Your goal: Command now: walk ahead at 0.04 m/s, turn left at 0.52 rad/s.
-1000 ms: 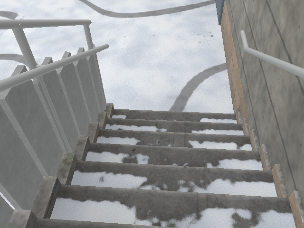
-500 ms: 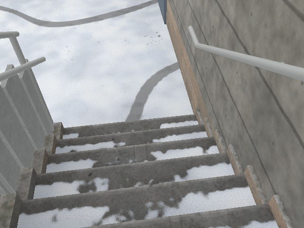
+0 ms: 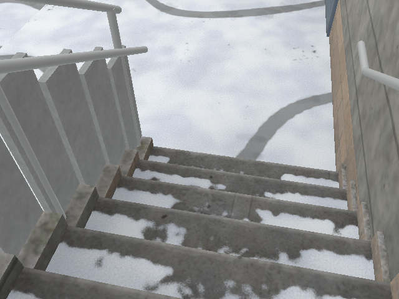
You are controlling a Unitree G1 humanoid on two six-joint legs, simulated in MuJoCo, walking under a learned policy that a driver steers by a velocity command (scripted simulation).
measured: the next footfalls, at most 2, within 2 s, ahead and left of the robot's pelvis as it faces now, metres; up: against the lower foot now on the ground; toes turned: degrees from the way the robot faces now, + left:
left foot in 0.42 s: +0.10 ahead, +0.20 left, +0.00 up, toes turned +27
right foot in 1.26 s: +0.08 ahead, -0.13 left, +0.00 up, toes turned -1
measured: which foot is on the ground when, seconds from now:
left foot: up 0.00-0.40, down 0.42-1.00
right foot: down 0.00-0.44, up 0.46-1.00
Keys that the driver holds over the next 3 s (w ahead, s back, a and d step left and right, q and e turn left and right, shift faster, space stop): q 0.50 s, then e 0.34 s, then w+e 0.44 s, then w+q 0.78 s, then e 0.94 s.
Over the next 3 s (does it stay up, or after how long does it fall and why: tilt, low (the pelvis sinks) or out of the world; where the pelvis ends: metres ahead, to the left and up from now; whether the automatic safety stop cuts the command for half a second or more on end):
stays up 0.73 -0.01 -0.34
